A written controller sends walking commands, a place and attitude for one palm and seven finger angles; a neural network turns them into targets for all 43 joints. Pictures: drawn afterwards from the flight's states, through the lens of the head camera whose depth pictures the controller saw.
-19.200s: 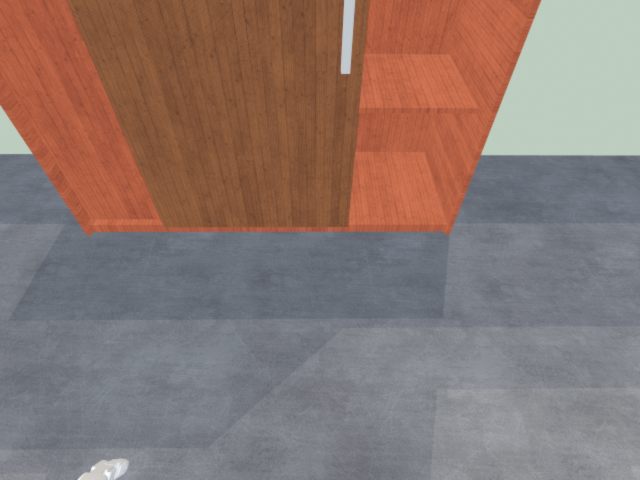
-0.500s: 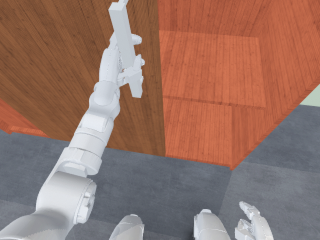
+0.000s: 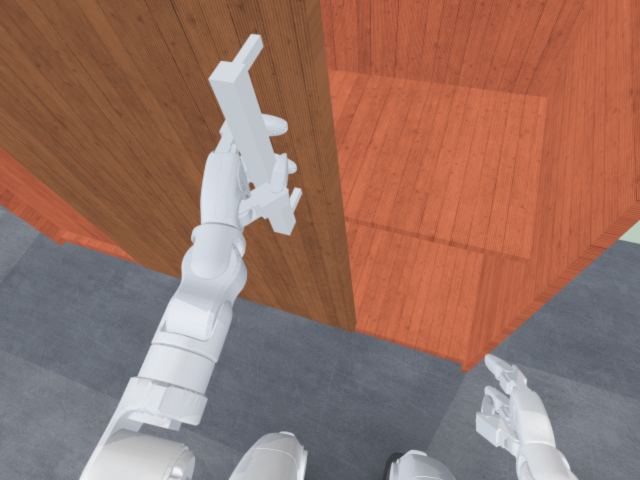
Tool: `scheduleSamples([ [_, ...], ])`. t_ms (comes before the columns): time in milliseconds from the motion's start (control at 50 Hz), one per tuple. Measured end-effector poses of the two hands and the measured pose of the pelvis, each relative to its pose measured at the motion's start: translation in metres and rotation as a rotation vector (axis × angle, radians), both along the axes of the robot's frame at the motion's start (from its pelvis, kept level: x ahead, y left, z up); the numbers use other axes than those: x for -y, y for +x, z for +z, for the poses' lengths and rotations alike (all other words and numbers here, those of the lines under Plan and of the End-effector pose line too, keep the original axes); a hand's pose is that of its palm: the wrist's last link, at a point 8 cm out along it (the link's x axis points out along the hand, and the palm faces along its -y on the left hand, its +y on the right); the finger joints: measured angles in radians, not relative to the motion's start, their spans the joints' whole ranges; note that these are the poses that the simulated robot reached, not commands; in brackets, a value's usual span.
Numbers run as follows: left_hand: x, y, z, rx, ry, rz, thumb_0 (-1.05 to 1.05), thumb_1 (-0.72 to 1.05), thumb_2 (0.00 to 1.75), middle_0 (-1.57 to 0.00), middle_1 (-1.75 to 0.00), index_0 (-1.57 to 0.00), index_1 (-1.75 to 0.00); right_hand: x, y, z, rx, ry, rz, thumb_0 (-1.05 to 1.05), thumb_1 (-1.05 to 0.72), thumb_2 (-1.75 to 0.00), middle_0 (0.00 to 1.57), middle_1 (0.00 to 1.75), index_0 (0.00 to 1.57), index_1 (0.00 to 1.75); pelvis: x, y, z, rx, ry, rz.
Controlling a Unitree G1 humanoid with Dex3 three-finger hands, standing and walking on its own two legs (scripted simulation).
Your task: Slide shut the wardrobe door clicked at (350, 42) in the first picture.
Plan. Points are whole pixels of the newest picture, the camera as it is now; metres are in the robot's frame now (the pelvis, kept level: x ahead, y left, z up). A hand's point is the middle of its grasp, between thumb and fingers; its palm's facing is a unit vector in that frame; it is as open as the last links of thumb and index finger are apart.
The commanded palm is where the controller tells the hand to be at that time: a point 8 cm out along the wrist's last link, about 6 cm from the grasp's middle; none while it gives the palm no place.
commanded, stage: step sideways, sliding the door along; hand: left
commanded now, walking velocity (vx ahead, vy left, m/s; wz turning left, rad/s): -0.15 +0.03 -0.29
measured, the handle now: (271, 153) +0.45 +0.13 +0.11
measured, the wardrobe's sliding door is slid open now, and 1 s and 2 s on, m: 0.32 0.00 0.00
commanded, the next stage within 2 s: stop walking and hold the door there in 1.30 s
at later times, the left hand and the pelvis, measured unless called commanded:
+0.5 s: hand (430, 229) +0.36 -0.06 +0.11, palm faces -0.25 -0.97 -0.05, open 6.4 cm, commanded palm +0.35 -0.03 +0.12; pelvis +0.00 -0.05 -0.01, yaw -5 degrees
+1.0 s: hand (591, 265) +0.33 -0.20 +0.12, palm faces -0.29 -0.95 -0.11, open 6.5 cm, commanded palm +0.33 -0.16 +0.12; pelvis -0.08 -0.17 -0.01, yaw -13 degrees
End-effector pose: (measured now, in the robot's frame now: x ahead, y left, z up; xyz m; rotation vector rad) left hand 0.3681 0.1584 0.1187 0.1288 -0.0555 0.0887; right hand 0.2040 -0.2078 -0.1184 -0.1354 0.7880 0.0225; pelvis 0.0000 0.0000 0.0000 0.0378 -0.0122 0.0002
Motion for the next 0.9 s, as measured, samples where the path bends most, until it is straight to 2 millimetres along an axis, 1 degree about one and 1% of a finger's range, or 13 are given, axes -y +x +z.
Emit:
scheduleSamples([
  [40, 0.012, -0.002, 0.000, 0.006, -0.012, -0.012, 0.00, 0.71, 0.85, -0.44, -1.40, -0.22, -1.40, 0.003, 0.008, 0.005, 0.018, -0.011, 0.003, 0.01, -0.91, -0.90, 0.19, 0.30, 0.20, 0.29, 0.000, 0.003, 0.002, -0.019, 0.004, 0.000],
  [100, 0.028, -0.004, -0.002, 0.031, -0.027, -0.065, 0.00, 0.72, 0.83, -0.41, -1.40, -0.21, -1.40, 0.006, 0.019, 0.008, 0.043, -0.014, 0.005, 0.01, -0.91, -0.90, 0.19, 0.30, 0.20, 0.29, 0.002, 0.009, -0.003, -0.024, -0.003, -0.004],
  [160, 0.047, -0.007, -0.004, 0.059, -0.030, -0.111, 0.00, 0.73, 0.82, -0.39, -1.40, -0.19, -1.40, 0.006, 0.026, 0.009, 0.066, 0.010, 0.032, 0.01, -0.91, -0.90, 0.19, 0.30, 0.20, 0.29, 0.011, 0.015, -0.007, -0.001, 0.009, -0.021],
  [240, 0.073, -0.010, -0.006, 0.094, -0.024, -0.153, -0.01, 0.74, 0.82, -0.40, -1.40, -0.17, -1.40, 0.008, 0.032, 0.000, 0.077, 0.065, 0.046, 0.01, -0.91, -0.90, 0.19, 0.30, 0.20, 0.29, 0.027, 0.021, -0.014, 0.036, -0.011, -0.034],
  [320, 0.100, -0.014, -0.007, 0.099, -0.044, -0.195, 0.00, 0.74, 0.80, -0.42, -1.40, -0.19, -1.40, 0.019, 0.029, -0.001, 0.043, 0.074, 0.007, 0.01, -0.91, -0.90, 0.19, 0.30, 0.20, 0.29, 0.040, 0.019, -0.008, 0.008, -0.003, -0.031],
  [380, 0.121, -0.017, -0.006, 0.091, -0.070, -0.231, 0.01, 0.73, 0.78, -0.40, -1.40, -0.22, -1.40, 0.030, 0.021, 0.004, 0.035, 0.050, -0.018, 0.01, -0.91, -0.90, 0.20, 0.30, 0.20, 0.29, 0.044, 0.014, -0.001, -0.025, 0.011, -0.045],
  [420, 0.133, -0.018, -0.007, 0.097, -0.092, -0.276, 0.02, 0.72, 0.76, -0.39, -1.40, -0.24, -1.40, 0.040, 0.014, 0.006, 0.036, 0.031, -0.047, 0.01, -0.91, -0.90, 0.20, 0.30, 0.20, 0.30, 0.044, 0.011, -0.003, -0.035, 0.001, -0.058],
  [460, 0.145, -0.018, -0.008, 0.110, -0.105, -0.327, 0.02, 0.71, 0.75, -0.40, -1.40, -0.25, -1.40, 0.051, 0.005, 0.008, 0.031, 0.017, -0.083, 0.01, -0.91, -0.90, 0.20, 0.30, 0.20, 0.30, 0.048, 0.006, -0.005, -0.025, 0.014, -0.075],
  [520, 0.163, -0.018, -0.007, 0.118, -0.069, -0.376, 0.01, 0.68, 0.72, -0.41, -1.40, -0.26, -1.40, 0.068, -0.010, 0.009, 0.029, 0.014, -0.114, 0.01, -0.91, -0.90, 0.19, 0.30, 0.20, 0.29, 0.057, 0.001, -0.006, -0.004, 0.016, -0.104],
  [580, 0.182, -0.019, -0.005, 0.125, -0.017, -0.397, -0.01, 0.64, 0.72, -0.43, -1.40, -0.27, -1.40, 0.085, -0.026, 0.002, 0.022, 0.040, -0.152, 0.01, -0.91, -0.90, 0.19, 0.30, 0.20, 0.29, 0.072, -0.002, -0.010, 0.016, 0.001, -0.135],
  [660, 0.207, -0.022, -0.004, 0.119, 0.010, -0.398, -0.02, 0.61, 0.72, -0.44, -1.40, -0.29, -1.40, 0.110, -0.051, -0.007, -0.013, 0.062, -0.220, 0.01, -0.91, -0.90, 0.19, 0.30, 0.20, 0.29, 0.093, -0.015, -0.012, 0.030, -0.008, -0.141],
  [800, 0.251, -0.031, -0.003, 0.075, -0.037, -0.410, 0.02, 0.64, 0.73, -0.45, -1.40, -0.29, -1.40, 0.156, -0.109, 0.008, -0.042, 0.001, -0.313, 0.01, -0.91, -0.90, 0.19, 0.30, 0.20, 0.29, 0.119, -0.044, 0.002, -0.015, 0.049, -0.192],
  [900, 0.276, -0.035, -0.003, 0.081, -0.043, -0.436, 0.02, 0.64, 0.72, -0.45, -1.40, -0.29, -1.40, 0.193, -0.157, 0.013, -0.043, -0.067, -0.387, 0.01, -0.91, -0.90, 0.19, 0.30, 0.20, 0.29, 0.137, -0.066, -0.006, -0.019, 0.039, -0.221],
])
